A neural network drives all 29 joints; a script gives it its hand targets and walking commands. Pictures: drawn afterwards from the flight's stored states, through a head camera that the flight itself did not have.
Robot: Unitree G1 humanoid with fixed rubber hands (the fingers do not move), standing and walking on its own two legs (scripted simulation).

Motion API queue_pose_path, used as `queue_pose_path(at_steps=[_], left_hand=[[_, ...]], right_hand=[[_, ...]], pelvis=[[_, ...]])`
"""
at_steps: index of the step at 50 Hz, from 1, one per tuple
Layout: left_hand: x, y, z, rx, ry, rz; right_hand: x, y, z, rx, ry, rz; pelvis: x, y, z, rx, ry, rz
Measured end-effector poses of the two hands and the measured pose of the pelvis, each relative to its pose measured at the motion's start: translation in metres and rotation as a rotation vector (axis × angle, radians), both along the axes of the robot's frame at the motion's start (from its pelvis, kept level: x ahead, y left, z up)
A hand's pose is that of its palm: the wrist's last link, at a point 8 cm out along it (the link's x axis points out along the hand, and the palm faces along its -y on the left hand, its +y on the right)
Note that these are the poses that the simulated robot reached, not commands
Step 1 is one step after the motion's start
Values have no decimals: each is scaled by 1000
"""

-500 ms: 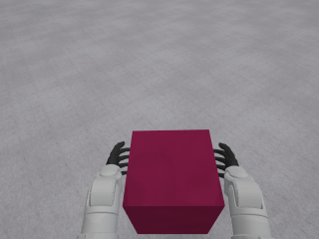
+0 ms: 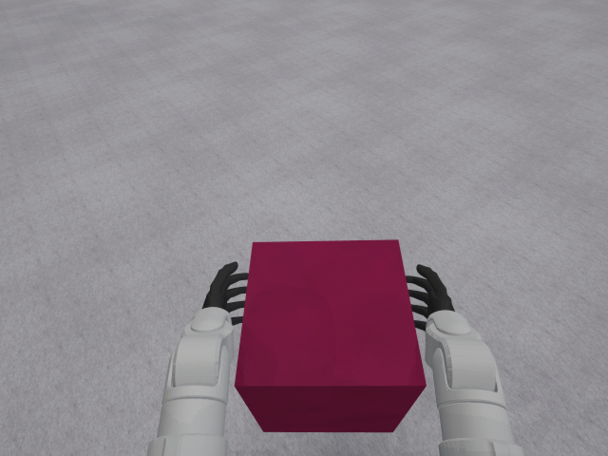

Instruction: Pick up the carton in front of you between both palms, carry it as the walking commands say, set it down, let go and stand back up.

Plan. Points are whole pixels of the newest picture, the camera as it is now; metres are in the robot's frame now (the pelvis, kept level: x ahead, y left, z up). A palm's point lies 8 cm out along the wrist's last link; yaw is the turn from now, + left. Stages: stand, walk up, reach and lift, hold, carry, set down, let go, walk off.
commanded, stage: carry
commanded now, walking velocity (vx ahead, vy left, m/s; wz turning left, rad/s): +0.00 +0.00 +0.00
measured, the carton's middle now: (326, 342) +0.29 +0.00 -0.05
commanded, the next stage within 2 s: hold in 0.04 s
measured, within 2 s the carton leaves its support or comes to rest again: neither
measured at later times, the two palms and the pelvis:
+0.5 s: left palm (197, 346) +0.23 +0.16 +0.05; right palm (434, 329) +0.26 -0.14 +0.05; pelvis -0.03 -0.02 +0.01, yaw +6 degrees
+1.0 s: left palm (210, 335) +0.25 +0.15 +0.06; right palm (446, 318) +0.28 -0.15 +0.05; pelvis -0.03 -0.03 +0.01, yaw +6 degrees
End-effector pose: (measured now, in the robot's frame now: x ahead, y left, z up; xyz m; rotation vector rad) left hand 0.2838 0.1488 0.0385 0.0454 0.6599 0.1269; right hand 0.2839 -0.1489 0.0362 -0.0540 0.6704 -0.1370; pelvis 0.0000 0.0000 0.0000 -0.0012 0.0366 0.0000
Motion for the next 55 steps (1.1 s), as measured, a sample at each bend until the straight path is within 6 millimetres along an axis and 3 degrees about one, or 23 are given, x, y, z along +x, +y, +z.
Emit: queue_pose_path(at_steps=[6, 17, 31, 43, 55], left_hand=[[-7, 3, 3, 11, 1, -7], [-40, 21, 9, 10, -1, 92], [-53, 4, 17, 6, -11, 93], [-50, -3, 21, -2, -21, 108], [-24, 1, 13, -14, 2, 124]], right_hand=[[-7, 3, 2, -10, 1, 10], [-11, 22, 8, -13, -2, 111], [-26, 4, 14, 16, -11, 113], [-19, -3, 19, 34, -19, 121], [6, 2, 8, 44, 4, 101]], pelvis=[[-3, 2, 6, -5, -73, 15], [-19, -6, 9, 8, -161, 84], [-40, -24, 6, 11, -204, 101], [-37, -35, 5, 11, -213, 106], [-25, -31, 4, 7, -183, 103]])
